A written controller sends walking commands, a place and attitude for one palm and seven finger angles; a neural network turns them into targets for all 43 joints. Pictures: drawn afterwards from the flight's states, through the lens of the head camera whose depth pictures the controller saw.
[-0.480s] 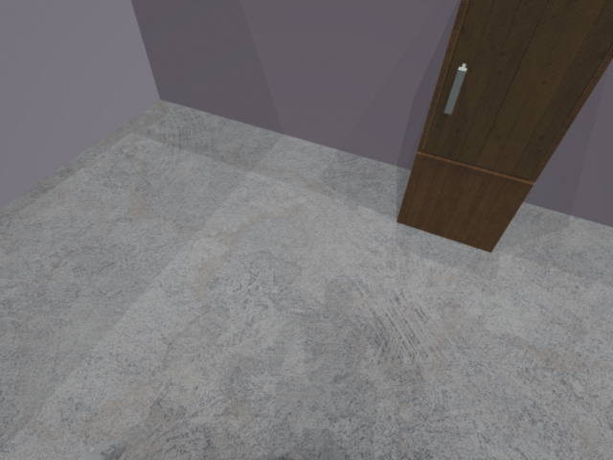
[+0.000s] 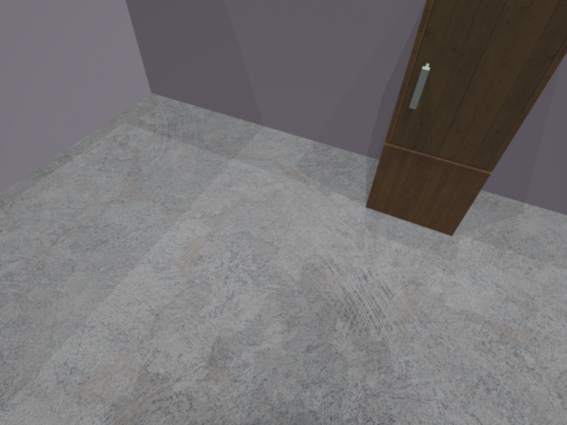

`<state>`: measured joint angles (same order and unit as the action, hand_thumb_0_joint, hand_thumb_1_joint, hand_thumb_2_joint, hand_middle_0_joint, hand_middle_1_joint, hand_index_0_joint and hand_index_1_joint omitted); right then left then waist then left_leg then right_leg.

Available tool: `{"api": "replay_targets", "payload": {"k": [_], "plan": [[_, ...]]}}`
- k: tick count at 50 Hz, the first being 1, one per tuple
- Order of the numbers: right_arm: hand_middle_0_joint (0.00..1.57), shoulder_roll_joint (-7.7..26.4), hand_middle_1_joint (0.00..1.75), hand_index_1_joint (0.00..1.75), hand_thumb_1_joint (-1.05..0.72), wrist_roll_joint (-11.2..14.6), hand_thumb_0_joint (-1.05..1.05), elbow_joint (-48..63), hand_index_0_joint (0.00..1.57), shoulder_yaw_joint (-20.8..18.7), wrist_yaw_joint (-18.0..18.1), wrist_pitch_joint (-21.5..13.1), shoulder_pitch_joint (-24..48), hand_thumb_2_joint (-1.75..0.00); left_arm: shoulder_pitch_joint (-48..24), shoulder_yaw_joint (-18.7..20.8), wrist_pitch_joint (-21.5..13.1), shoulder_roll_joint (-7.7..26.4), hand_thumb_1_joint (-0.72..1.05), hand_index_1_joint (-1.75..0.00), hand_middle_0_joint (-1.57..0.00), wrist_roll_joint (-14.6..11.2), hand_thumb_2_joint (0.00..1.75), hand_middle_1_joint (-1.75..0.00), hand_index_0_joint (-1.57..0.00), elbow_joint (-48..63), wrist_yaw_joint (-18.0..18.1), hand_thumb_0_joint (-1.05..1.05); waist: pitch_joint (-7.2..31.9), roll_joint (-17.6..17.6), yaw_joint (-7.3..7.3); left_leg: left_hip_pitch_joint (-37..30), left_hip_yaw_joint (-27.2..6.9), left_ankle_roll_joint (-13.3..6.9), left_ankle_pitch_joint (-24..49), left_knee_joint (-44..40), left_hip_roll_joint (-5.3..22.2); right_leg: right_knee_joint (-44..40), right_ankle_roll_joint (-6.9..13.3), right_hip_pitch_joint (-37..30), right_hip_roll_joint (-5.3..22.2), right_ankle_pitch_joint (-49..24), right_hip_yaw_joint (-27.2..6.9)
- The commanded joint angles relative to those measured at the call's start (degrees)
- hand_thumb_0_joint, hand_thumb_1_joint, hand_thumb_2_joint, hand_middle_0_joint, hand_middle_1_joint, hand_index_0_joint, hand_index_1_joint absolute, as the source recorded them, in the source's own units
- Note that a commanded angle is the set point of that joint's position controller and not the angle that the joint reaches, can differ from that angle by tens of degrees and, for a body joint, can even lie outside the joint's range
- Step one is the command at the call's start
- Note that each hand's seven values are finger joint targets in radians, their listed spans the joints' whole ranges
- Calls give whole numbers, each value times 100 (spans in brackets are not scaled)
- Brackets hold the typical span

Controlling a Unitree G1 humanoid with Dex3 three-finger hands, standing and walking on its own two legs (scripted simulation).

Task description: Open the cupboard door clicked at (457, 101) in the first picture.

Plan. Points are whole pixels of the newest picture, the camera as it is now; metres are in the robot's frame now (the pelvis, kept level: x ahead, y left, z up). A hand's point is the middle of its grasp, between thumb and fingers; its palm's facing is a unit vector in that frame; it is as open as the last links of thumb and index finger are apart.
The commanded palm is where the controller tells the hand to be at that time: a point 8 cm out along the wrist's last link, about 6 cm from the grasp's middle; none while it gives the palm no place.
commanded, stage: stand and wait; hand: left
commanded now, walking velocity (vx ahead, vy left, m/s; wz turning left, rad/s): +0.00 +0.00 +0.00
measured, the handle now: (420, 86) +1.20 -0.40 -0.09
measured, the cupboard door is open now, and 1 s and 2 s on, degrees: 0 0 0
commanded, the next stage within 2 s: look at it before walking up in 0.34 s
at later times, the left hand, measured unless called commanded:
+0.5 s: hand out of the picture +0.06 +0.24 -0.15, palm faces -0.03 -0.94 -0.33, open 7.4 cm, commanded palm none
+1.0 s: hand out of the picture +0.07 +0.23 -0.15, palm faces -0.03 -0.94 -0.33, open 7.4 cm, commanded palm none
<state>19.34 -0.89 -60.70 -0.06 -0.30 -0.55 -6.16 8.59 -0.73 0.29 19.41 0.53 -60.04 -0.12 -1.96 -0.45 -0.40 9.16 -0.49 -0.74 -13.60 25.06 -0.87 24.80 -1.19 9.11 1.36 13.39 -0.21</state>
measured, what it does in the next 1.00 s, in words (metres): stands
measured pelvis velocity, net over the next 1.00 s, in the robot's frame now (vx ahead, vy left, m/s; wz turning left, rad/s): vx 0.00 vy -0.01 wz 0.00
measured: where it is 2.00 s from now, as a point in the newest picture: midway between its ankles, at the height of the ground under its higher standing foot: outside the picture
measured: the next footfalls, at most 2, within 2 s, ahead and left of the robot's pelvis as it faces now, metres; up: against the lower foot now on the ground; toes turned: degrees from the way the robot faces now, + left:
none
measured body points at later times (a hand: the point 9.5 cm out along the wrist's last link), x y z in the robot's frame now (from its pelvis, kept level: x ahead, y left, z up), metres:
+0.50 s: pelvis -0.01 -0.01 +0.00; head -0.01 -0.01 +0.45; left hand +0.07 +0.29 -0.13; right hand +0.06 -0.30 -0.13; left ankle +0.00 +0.11 -0.74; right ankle +0.00 -0.13 -0.74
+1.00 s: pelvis +0.00 -0.01 +0.00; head +0.01 -0.01 +0.45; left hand +0.07 +0.28 -0.13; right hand +0.08 -0.31 -0.13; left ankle +0.00 +0.11 -0.74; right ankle +0.00 -0.13 -0.74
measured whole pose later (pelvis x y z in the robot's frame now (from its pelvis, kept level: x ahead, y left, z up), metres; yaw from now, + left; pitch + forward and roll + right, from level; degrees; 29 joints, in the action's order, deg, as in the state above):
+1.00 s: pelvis +0.00 -0.01 +0.00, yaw +0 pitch -2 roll +0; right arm 19.5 -0.6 -63.8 0.3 -0.4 -0.8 -6.0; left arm 7.6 -0.7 -0.3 19.5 0.5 -62.3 -0.2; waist -2.3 -0.1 -0.3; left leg 8.1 -0.8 0.3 -11.6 21.6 0.1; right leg 21.7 -0.2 8.3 0.4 11.6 0.1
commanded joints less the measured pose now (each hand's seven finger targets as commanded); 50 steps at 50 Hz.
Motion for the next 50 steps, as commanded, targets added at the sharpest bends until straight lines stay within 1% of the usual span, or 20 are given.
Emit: {"api": "replay_targets", "payload": {"k": [1,4,6,8,12,16,17,19,21,26,27,29,31,34,35,36,39,43,44,50], "plan": [[20,1182,30,30,-90,36,0,359,20,-246,92,-131,335,-90,-340,281,-156,1179,90,-30,-20,8,90,-30,-20,353,78,0,407,40,39,7,-603,-154,821,-519,681,-432,277,-75,534,-626,-493],[20,1196,30,30,-90,33,0,269,20,-236,86,-132,321,-90,-311,270,-153,1184,90,-30,-20,3,90,-30,-20,282,75,0,349,67,25,26,-613,-147,696,-589,684,-492,274,-50,547,-493,-516],[20,1200,30,30,-90,45,0,236,20,-235,82,-120,291,-90,-321,276,-159,1196,90,-30,-20,7,90,-30,-20,260,75,0,317,-31,33,48,-610,-137,624,-594,688,-537,275,-30,544,-418,-535],[20,1209,30,30,-90,38,0,189,20,-232,80,-122,265,-90,-333,264,-154,1200,90,-30,-20,4,90,-30,-20,223,72,0,266,15,45,64,-623,-127,499,-649,680,-580,274,26,548,-245,-557],[20,1216,30,30,-90,43,0,122,20,-224,78,-130,214,-90,-324,270,-161,1205,90,-30,-20,3,90,-30,-20,181,77,0,332,6,35,58,-632,-120,567,-667,698,-583,274,-53,549,-306,-553],[20,1208,30,30,-90,45,0,87,20,-222,74,-122,199,-90,-316,268,-164,1201,90,-30,-20,7,90,-30,-20,159,78,0,248,-50,25,93,-642,-116,510,-691,697,-638,278,-1,548,-234,-581],[20,1207,30,30,-90,39,0,78,20,-220,73,-123,201,-90,-326,267,-162,1202,90,-30,-20,9,90,-30,-20,155,76,0,234,11,31,105,-636,-109,466,-710,694,-648,281,16,551,-175,-598],[20,1211,30,30,-90,40,0,66,20,-212,74,-127,186,-90,-337,265,-157,1206,90,-30,-20,8,90,-30,-20,154,74,0,179,17,32,135,-649,-105,447,-737,691,-647,271,34,534,-166,-581],[20,1207,30,30,-90,44,0,58,20,-215,71,-122,185,-90,-311,272,-163,1197,90,-30,-20,14,90,-30,-20,146,77,0,243,5,31,99,-653,-104,480,-712,694,-662,277,17,535,-177,-600],[20,1196,30,30,-90,41,0,59,20,-216,66,-114,178,-90,-328,273,-164,1198,90,-30,-20,21,90,-30,-20,154,71,0,172,-64,29,117,-646,-98,380,-732,690,-716,276,103,543,-11,-607],[20,1193,30,30,-90,35,0,55,20,-218,68,-121,179,-90,-318,273,-166,1191,90,-30,-20,17,90,-30,-20,149,70,0,205,4,32,81,-634,-93,409,-722,683,-719,280,108,552,-22,-625],[20,1199,30,30,-90,35,0,47,20,-215,70,-130,173,-90,-322,273,-167,1190,90,-30,-20,16,90,-30,-20,153,69,0,274,21,38,42,-642,-95,522,-719,697,-688,277,60,546,-163,-611],[20,1188,30,30,-90,44,0,63,20,-215,72,-128,190,-90,-300,274,-183,1193,90,-30,-20,14,90,-30,-20,150,76,0,341,-26,28,-41,-624,-94,720,-653,709,-669,282,18,559,-411,-598],[20,1188,30,30,-90,44,0,54,20,-215,75,-134,192,-90,-303,272,-193,1195,90,-30,-20,10,90,-30,-20,151,75,0,419,9,41,-96,-591,-81,821,-628,714,-657,289,-42,576,-578,-612],[20,1181,30,30,-90,44,0,47,20,-213,74,-128,225,-90,-309,266,-197,1202,90,-30,-20,7,90,-30,-20,143,74,0,366,1,34,-93,-581,-77,809,-632,714,-675,291,-11,586,-591,-607],[20,1179,30,30,-90,49,0,58,20,-215,74,-123,182,-90,-307,270,-198,1204,90,-30,-20,12,90,-30,-20,151,78,0,438,-57,53,-115,-587,-76,851,-629,720,-663,298,-57,577,-638,-607],[20,1192,30,30,-90,45,0,39,20,-208,80,-129,235,-90,-306,268,-189,1193,90,-30,-20,6,90,-30,-20,133,75,0,359,48,31,-101,-576,-68,850,-660,727,-658,283,-48,570,-651,-580],[20,1199,30,30,-90,48,0,46,20,-197,83,-125,238,-90,-312,264,-187,1204,90,-30,-20,6,90,-30,-20,125,74,0,353,10,35,-109,-592,-72,908,-671,733,-652,283,-71,562,-716,-575],[20,1204,30,30,-90,46,0,40,20,-198,85,-129,240,-90,-317,268,-185,1196,90,-30,-20,7,90,-30,-20,123,76,0,367,73,31,-118,-588,-73,943,-685,739,-650,284,-106,564,-759,-573],[20,1212,30,30,-90,50,0,52,20,-193,92,-135,271,-90,-316,271,-184,1204,90,-30,-20,7,90,-30,-20,124,77,0,391,68,25,-187,-578,-75,1087,-700,753,-640,277,-165,567,-921,-538]]}}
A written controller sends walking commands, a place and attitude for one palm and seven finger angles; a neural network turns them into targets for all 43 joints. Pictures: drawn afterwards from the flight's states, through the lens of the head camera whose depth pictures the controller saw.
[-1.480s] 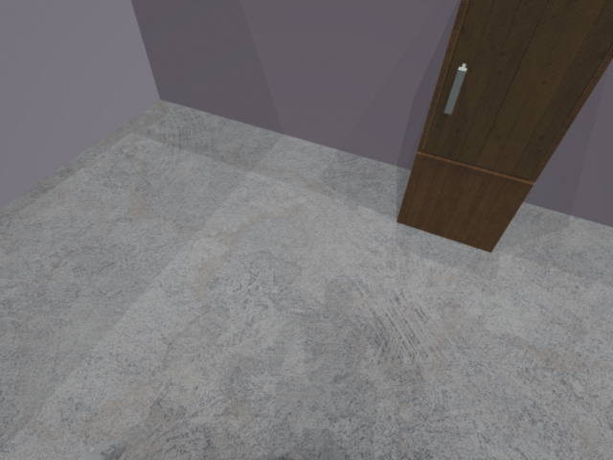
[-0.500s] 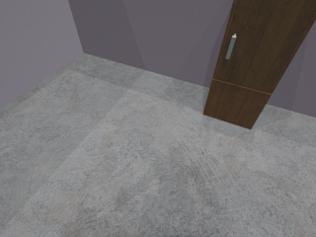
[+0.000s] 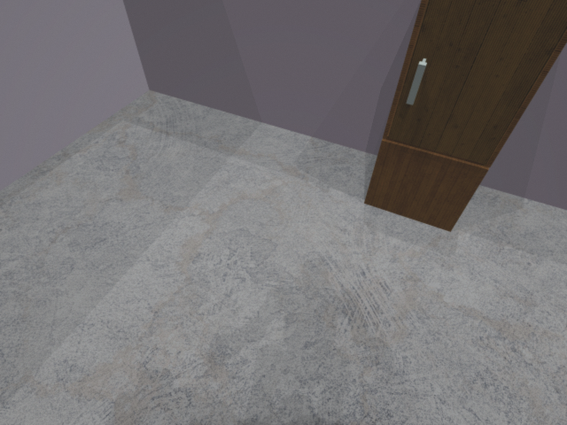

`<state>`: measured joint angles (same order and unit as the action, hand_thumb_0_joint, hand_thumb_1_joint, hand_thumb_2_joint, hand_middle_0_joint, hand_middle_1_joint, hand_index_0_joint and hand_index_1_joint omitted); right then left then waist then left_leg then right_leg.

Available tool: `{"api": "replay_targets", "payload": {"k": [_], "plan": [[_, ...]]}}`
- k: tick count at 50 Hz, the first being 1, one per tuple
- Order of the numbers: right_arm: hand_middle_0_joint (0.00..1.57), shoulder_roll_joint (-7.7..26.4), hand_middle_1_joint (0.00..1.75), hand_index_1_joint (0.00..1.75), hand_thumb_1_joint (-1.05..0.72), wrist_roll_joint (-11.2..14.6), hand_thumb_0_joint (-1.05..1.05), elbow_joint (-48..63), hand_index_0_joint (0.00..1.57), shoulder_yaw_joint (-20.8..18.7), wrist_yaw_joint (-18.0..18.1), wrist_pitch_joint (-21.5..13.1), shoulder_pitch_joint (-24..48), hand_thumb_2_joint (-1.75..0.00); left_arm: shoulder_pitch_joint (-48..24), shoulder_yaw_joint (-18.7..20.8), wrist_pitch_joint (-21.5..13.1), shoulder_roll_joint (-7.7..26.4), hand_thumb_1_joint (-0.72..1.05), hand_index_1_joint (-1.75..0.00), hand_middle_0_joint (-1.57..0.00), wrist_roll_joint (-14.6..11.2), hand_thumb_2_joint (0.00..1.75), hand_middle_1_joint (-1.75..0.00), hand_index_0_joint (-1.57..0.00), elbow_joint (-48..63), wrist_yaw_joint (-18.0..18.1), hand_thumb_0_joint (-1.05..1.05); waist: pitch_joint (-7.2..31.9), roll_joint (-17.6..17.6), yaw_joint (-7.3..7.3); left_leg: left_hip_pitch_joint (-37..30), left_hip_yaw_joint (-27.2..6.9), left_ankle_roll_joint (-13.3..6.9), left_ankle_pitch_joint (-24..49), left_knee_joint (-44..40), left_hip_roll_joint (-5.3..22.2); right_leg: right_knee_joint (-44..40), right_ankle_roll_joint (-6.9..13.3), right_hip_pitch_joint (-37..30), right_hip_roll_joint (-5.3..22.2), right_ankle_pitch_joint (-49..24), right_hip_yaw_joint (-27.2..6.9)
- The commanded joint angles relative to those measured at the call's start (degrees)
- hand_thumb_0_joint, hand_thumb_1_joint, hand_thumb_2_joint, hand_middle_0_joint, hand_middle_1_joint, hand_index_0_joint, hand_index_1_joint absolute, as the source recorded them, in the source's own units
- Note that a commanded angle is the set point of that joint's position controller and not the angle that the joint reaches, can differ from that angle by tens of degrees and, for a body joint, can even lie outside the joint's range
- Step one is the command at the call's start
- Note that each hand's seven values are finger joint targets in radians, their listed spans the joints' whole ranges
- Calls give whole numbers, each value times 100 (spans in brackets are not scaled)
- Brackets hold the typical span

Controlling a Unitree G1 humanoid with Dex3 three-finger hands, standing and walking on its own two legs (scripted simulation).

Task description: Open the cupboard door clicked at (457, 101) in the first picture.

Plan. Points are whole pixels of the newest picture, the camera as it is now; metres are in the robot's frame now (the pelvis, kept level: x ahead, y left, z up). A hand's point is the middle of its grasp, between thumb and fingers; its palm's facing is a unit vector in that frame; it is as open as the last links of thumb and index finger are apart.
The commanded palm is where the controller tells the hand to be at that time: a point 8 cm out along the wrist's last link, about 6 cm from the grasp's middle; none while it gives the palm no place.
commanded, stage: walk to a spot facing it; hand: left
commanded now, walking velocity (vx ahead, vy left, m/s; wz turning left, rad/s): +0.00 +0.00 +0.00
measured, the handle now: (417, 81) +1.20 -0.39 -0.09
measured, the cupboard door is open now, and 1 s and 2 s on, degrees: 0 0 0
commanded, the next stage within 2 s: none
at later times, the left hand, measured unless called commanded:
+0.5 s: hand out of the picture +0.06 +0.17 -0.18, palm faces -0.13 -0.95 -0.27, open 7.4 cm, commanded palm none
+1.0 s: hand (190, 424) +0.16 +0.17 -0.18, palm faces -0.27 -0.94 -0.19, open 7.4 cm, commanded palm none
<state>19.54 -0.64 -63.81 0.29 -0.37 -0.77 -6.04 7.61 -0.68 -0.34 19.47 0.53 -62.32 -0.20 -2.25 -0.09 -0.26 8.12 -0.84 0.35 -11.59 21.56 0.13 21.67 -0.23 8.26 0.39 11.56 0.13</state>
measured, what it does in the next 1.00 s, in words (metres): walks ahead, turning right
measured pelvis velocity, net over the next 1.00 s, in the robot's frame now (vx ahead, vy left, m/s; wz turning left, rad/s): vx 0.16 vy -0.02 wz -0.42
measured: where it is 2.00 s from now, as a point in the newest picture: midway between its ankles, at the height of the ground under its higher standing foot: (319, 368)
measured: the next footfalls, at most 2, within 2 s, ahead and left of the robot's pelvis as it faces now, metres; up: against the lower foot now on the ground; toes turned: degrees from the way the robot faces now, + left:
left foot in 1.02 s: +0.32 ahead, +0.04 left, +0.00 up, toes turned -21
right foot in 1.58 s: +0.37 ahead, -0.22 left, +0.00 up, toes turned -53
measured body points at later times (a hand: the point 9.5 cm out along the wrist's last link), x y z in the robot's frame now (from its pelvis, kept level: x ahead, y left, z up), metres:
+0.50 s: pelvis +0.00 -0.03 -0.02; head +0.01 -0.06 +0.42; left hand +0.06 +0.22 -0.16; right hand +0.02 -0.29 -0.18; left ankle +0.00 +0.11 -0.71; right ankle -0.01 -0.11 -0.75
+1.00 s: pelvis +0.16 -0.02 -0.02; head +0.18 -0.02 +0.43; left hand +0.18 +0.22 -0.17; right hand +0.21 -0.29 -0.14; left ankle +0.28 +0.05 -0.74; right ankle -0.01 -0.10 -0.75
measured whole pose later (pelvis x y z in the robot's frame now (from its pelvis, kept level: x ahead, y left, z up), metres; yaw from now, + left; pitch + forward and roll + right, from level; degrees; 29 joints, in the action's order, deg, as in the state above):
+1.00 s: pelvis +0.16 -0.02 -0.02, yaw -24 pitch +1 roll -1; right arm 10.8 -1.0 -52.7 -2.2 -1.3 -1.8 -5.6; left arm 26.7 2.6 -2.6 9.9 1.6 -59.3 0.6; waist -0.9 -0.5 -4.5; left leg 25.7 2.9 2.0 -14.5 36.1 3.0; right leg 23.2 1.5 0.6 -4.1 23.0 -12.0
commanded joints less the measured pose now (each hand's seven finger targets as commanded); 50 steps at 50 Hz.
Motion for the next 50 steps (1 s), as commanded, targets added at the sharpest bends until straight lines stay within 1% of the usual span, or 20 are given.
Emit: {"api": "replay_targets", "payload": {"k": [1,5,8,13,14,17,19,20,21,22,23,24,26,28,31,40,46,47,49,50], "plan": [[20,1187,30,30,-90,28,0,364,20,-230,100,-107,249,-90,-200,267,-125,1197,90,-30,-20,9,90,-30,-20,350,88,0,450,-27,5,-114,-544,-184,903,-326,653,-333,180,-76,656,-748,-572],[20,1156,30,30,-90,14,0,375,20,-244,126,-100,209,-90,-256,281,-79,1156,90,-30,-20,13,90,-30,-20,397,78,0,382,37,34,-196,-422,-158,936,-252,686,-255,189,56,620,-951,-644],[20,516,30,30,-90,3,0,399,20,-169,169,27,-171,-90,86,206,117,570,90,-30,-20,8,90,-30,-20,423,108,0,374,16,56,-231,-132,-59,1035,59,749,118,108,352,564,-1319,-682],[20,706,30,30,-90,-13,0,759,20,-363,229,131,-247,-90,223,329,251,522,90,-30,-20,45,90,-30,-20,784,49,0,329,309,59,-191,-227,-289,902,121,1177,1050,55,1006,203,-1055,-564],[20,752,30,30,-90,-15,0,842,20,-401,236,133,-242,-90,249,343,263,470,90,-30,-20,47,90,-30,-20,855,30,0,325,495,61,-167,-313,-397,942,73,1342,1386,22,1138,96,-739,-474],[20,794,30,30,-90,-36,0,994,20,-471,194,97,-230,-90,407,401,306,254,90,-30,-20,57,90,-30,-20,1011,-38,0,378,1128,32,-15,-669,-962,545,-345,2061,2751,-71,1373,-36,1795,-27],[20,779,30,30,-90,-59,0,1133,20,-496,164,96,106,-90,685,463,301,206,90,-30,-20,70,90,-30,-20,1041,-127,0,303,989,-206,676,-415,-830,-814,-221,2067,2305,-13,723,203,1725,-80],[20,754,30,30,-90,-65,0,1200,20,-512,144,122,332,-90,1174,499,260,165,90,-30,-20,87,90,-30,-20,927,-158,0,296,784,-499,1236,-103,-565,-1469,390,1820,1698,14,-5,126,1272,17],[20,571,30,30,-90,-51,0,1266,20,-472,103,172,412,-90,1731,553,189,379,90,-30,-20,126,90,-30,-20,763,-148,0,293,-320,-757,1961,436,-178,-2243,1701,1169,632,120,-589,225,1385,-362],[20,-43,30,30,-90,-2,0,1504,20,-357,60,187,347,-90,1969,674,90,1011,90,-30,-20,201,90,-30,-20,764,-34,0,-147,-2505,-773,3589,1009,295,-2883,3940,134,-1047,660,-683,1741,2726,-3354],[20,199,30,30,-90,-70,0,1717,20,-377,34,123,755,-90,2099,652,54,998,90,-30,-20,76,90,-30,-20,839,74,0,-526,-1865,-825,3645,106,186,-2287,4376,231,-1732,957,55,2051,2790,-4238],[20,286,30,30,-90,-56,0,1643,20,-443,-6,80,530,-90,1653,651,-3,840,90,-30,-20,69,90,-30,-20,957,84,0,-622,-1338,-476,3482,-103,113,-1500,4421,485,-1749,1037,243,1845,3134,-3766],[20,251,30,30,-90,-65,0,1401,20,-474,-45,1,248,-90,1257,572,-117,489,90,-30,-20,52,90,-30,-20,1046,63,0,-443,-515,-198,3072,-50,163,-802,4428,624,-1398,1003,410,1478,2443,-3170],[20,58,30,30,-90,-94,0,1274,20,-478,-64,-4,-31,-90,1351,524,-228,264,90,-30,-20,32,90,-30,-20,1013,25,0,-205,-329,-77,2920,18,252,-199,4275,594,-1211,897,161,1105,1294,-2410],[20,-101,30,30,-90,-88,0,1237,20,-483,-58,-20,-161,-90,1744,533,-321,137,90,-30,-20,26,90,-30,-20,837,26,0,35,-427,-102,3142,75,340,124,4201,582,-1009,837,-390,931,136,-1986],[20,-268,30,30,-90,-73,0,1618,20,-435,-62,-117,571,-90,2295,523,-372,-31,90,-30,-20,96,90,-30,-20,556,100,0,-147,-590,-369,3619,163,421,19,3294,623,-896,1172,-935,1055,-594,-2313],[20,-388,30,30,-90,-6,0,1774,20,-400,-65,-248,778,-90,2180,569,-321,69,90,-30,-20,145,90,-30,-20,516,180,0,-162,-819,-403,2594,317,228,-530,1928,372,-306,1086,-884,1051,-2029,-2312],[20,-367,30,30,-90,12,0,1732,20,-401,-52,-276,540,-90,1980,591,-313,140,90,-30,-20,139,90,-30,-20,581,179,0,-87,-907,-253,2089,348,181,-580,1549,302,-113,1026,-690,979,-2287,-2231],[20,-108,30,30,-90,7,0,1321,20,-476,76,-328,-802,-90,1548,648,-324,169,90,-30,-20,74,90,-30,-20,699,152,0,321,-597,402,-187,377,59,56,569,144,1085,723,443,442,-2561,-1821],[20,424,30,30,-90,-38,0,1045,20,-598,167,-352,-1763,-90,1587,650,-323,-45,90,-30,-20,5,90,-30,-20,757,89,0,997,211,749,-1787,-378,-107,-42,423,994,2366,515,1322,-36,-1445,-1343]]}}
